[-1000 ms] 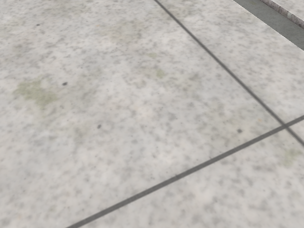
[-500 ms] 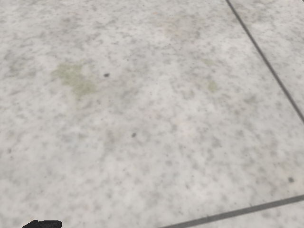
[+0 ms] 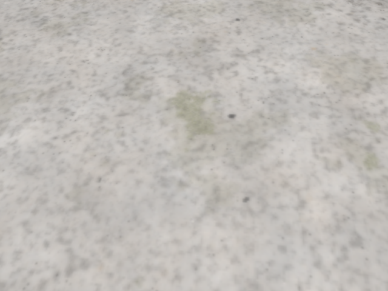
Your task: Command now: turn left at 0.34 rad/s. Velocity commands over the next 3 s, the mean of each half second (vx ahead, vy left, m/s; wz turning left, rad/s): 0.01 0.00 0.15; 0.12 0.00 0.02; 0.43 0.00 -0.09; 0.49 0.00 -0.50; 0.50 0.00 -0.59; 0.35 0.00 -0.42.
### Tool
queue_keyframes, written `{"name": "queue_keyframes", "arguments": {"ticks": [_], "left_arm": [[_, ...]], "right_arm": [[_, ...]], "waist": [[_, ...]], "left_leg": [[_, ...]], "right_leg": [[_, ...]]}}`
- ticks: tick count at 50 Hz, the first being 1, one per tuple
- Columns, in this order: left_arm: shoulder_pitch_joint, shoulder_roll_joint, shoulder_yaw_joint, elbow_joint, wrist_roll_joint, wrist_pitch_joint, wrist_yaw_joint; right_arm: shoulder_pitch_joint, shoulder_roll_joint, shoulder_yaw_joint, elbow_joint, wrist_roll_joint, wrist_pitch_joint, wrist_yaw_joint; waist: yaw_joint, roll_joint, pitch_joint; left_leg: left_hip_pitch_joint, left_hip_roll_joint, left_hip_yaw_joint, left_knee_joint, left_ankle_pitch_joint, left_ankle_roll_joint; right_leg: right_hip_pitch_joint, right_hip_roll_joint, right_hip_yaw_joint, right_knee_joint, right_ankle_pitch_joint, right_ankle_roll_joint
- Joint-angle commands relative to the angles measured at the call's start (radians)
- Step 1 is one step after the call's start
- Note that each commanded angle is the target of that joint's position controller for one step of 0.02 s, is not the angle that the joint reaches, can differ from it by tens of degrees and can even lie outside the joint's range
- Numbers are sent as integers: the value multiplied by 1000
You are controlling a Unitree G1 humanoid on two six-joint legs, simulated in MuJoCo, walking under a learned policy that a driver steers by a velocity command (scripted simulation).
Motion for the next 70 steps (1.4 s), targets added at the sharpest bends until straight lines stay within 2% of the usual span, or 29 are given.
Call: {"name": "queue_keyframes", "arguments": {"ticks": [1, 4, 5, 6, 7, 8, 11, 17, 19, 21, 22, 24, 36, 39, 42, 51, 54, 55, 56, 58, 60, 61, 63, 65, 66, 67, 68, 69, 70], "left_arm": [[-12, 191, 51, -45, -17, -9, -6], [18, 158, 37, -8, -39, -7, -12], [55, 104, 20, -4, -12, -13, -20], [51, 53, 1, -34, 25, -24, -27], [-41, 119, 19, -48, 14, -23, -14], [-51, 152, 33, -38, -7, -17, -10], [20, 137, 42, 18, 1, 5, 0], [15, 80, 15, 34, -15, -6, -12], [55, 78, 9, 56, -7, -11, -17], [68, 175, 26, 59, 8, -11, -13], [58, 180, 34, 82, -6, -12, -18], [40, 105, 16, 86, 1, -21, -21], [58, 84, 1, 161, -2, -37, -3], [86, 102, 10, 183, -17, -31, 3], [99, 91, 8, 179, -31, -62, 1], [173, 101, 11, 190, -49, -134, -33], [336, 145, 32, 231, -40, -147, -45], [455, 162, 41, 260, -38, -143, -47], [531, 178, 45, 280, -32, -131, -49], [465, 97, 11, 264, -24, -115, -38], [299, 104, 3, 213, -32, -94, -17], [174, 159, 14, 173, -34, -85, -8], [121, 250, 37, 158, -22, -86, -14], [128, 209, 26, 167, -30, -97, -27], [131, 163, 14, 167, -22, -101, -30], [153, 9, -21, 141, 2, -103, -30], [348, -70, -33, 146, -36, -125, -24], [346, 19, -9, 145, -86, -129, -21], [244, 56, -3, 116, -83, -123, -17]], "right_arm": [[2, -62, -14, -76, -5, -16, 9], [71, -56, -16, -39, -14, -20, 18], [81, -108, -23, -50, -22, -21, 11], [25, -172, -29, -73, -33, -21, 5], [41, -123, -19, -71, -59, -39, 9], [14, -95, -8, -59, -66, -57, 11], [-64, -67, 4, -40, -33, -82, 5], [-40, -42, 9, 5, -26, -69, 1], [-41, -30, 15, 26, -12, -68, 1], [23, -26, 15, 45, -34, -85, 12], [22, -26, 12, 49, -35, -87, 13], [-54, -32, 9, 49, -31, -79, 5], [-4, -8, 1, 149, -24, -68, -13], [36, -35, -12, 181, -10, -64, -21], [59, -24, -9, 188, 5, -101, -19], [93, -6, -2, 194, 23, -193, 15], [82, -16, -7, 189, 19, -220, 37], [-17, -14, -3, 156, 18, -226, 45], [-138, -4, 6, 105, 22, -224, 50], [-256, 27, 27, 28, 48, -203, 45], [-249, 40, 49, -19, 26, -193, 53], [-172, 28, 51, 8, 11, -190, 66], [66, -25, 13, 106, 10, -165, 74], [265, -110, -38, 165, 10, -134, 41], [371, -122, -50, 191, 6, -124, 24], [425, -190, -47, 203, -16, -125, 8], [360, -200, -19, 162, -40, -144, 17], [274, -162, -16, 158, -18, -162, 36], [182, -109, -4, 151, -2, -176, 48]], "waist": [[5, -238, -159], [-35, -185, -129], [-10, -21, -157], [28, 244, -127], [-58, 206, -132], [-44, 162, -96], [-5, 139, -72], [-29, 117, -110], [3, 87, -101], [-49, -43, -102], [-56, -124, -84], [-21, -85, -56], [-17, -24, -16], [-19, -22, 19], [-20, -21, 93], [-18, -87, 55], [32, -106, -50], [105, -141, -77], [165, -253, -29], [123, -194, 108], [49, -97, 127], [-4, -104, 80], [-111, -179, -21], [-230, -124, -95], [-293, -58, -135], [-247, 259, -145], [-114, 440, -217], [-77, 277, -132], [-65, 142, -17]], "left_leg": [[90, -11, 47, -177, 32, 28], [307, -36, 64, -533, 283, 101], [433, 111, -132, -564, 429, 145], [399, 312, -327, -558, 625, 275], [282, 345, -365, -598, 499, 362], [255, 303, -322, -614, 433, 350], [243, 216, -209, -586, 524, 283], [310, 189, -189, -516, 608, 296], [272, 161, -184, -505, 518, 253], [195, 78, -135, -491, 315, 171], [218, 27, -73, -501, 255, 138], [244, 18, -51, -465, 231, 119], [236, 18, -45, -471, 257, 104], [172, -13, -27, -459, -181, 134], [103, 26, -82, -465, -287, 173], [77, 8, -90, -354, -35, 222], [-39, -32, -9, -88, 460, 185], [-222, -50, 33, 74, 548, 156], [-500, -48, 46, 282, 107, 139], [-825, 82, -64, 438, -340, 149], [-657, 154, -40, 135, -204, 146], [-293, 128, 3, -69, 71, 133], [303, -11, 121, -106, 406, 91], [512, -55, 158, -149, 273, 102], [618, -30, 133, -199, 258, 109], [603, 206, -228, -342, 80, 162], [588, 392, -781, -656, 52, 293], [496, 442, -894, -790, -221, 327], [383, 418, -719, -764, -255, 304]], "right_leg": [[157, -225, 175, -93, 338, -231], [48, -170, 126, -12, 190, -136], [-67, -96, 51, 132, -6, -40], [-212, 6, -29, 232, -327, 45], [-176, -12, 55, 351, -401, 60], [-176, -15, 76, 427, -373, 62], [-155, -19, 95, 478, -264, 83], [-13, 2, 57, 171, -202, 87], [114, 7, 53, -65, 45, 64], [218, -68, 120, -25, 281, 21], [140, -43, 99, 1, 132, -10], [76, -27, 100, -37, 27, -7], [67, 0, 86, -41, -23, 3], [7, 29, 74, -29, -419, -40], [-50, -4, 133, -30, -534, -88], [75, -43, 254, 11, -271, -174], [281, -78, 336, 107, 115, -208], [443, -132, 435, 37, 155, -257], [586, -284, 621, -89, 225, -340], [630, -395, 663, -79, 233, -309], [402, -322, 476, -189, 84, -177], [153, -228, 340, -242, 20, -138], [-128, -132, 183, -286, 40, -119], [-100, -62, 77, -9, 320, -65], [-137, -34, 69, 239, 326, -27], [-258, 52, 82, 689, -271, 21], [-356, 166, 254, 951, -446, -3], [-451, 121, 241, 1036, -316, -15], [-484, 41, 187, 1018, -204, -41]]}}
